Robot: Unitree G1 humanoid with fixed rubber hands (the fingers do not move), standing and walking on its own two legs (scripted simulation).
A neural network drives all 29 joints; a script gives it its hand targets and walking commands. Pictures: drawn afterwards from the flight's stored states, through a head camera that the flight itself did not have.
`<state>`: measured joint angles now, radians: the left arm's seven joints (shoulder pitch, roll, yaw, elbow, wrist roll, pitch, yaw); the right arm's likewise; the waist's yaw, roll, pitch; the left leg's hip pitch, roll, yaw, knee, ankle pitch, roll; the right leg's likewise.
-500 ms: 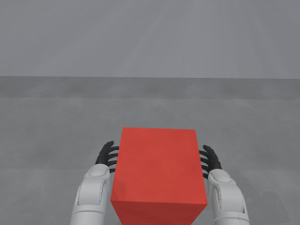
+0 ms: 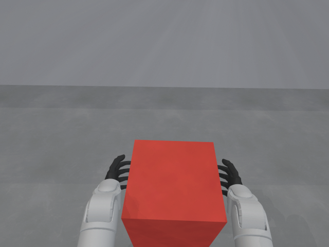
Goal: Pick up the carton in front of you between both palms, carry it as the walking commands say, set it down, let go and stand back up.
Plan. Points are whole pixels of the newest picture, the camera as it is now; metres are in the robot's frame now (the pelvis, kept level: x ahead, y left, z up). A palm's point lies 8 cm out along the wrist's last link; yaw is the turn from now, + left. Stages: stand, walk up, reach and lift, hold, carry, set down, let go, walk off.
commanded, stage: carry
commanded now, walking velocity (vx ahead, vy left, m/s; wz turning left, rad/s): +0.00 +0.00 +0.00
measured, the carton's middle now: (171, 197) +0.30 +0.00 -0.04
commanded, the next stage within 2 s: hold in 0.54 s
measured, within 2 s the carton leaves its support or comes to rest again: neither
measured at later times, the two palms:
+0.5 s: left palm (113, 188) +0.27 +0.14 +0.04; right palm (237, 194) +0.27 -0.15 +0.04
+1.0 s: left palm (123, 193) +0.26 +0.12 +0.04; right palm (254, 216) +0.21 -0.18 +0.04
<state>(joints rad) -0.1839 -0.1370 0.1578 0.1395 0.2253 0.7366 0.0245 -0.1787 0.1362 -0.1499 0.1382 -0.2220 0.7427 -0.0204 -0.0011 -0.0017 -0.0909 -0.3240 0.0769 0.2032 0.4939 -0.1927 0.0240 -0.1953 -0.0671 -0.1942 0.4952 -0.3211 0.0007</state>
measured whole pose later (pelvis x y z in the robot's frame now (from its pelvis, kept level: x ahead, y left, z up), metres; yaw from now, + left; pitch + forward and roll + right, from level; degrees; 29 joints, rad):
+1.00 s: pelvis -0.04 +0.01 +0.00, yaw -8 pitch -9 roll +0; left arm -0.22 -0.14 0.18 0.19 0.27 0.73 0.02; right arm -0.22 0.14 -0.19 0.22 -0.24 0.70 0.00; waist 0.00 -0.02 0.08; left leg -0.11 0.02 0.03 0.41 -0.13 0.00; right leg -0.05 0.00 -0.02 0.43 -0.22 -0.01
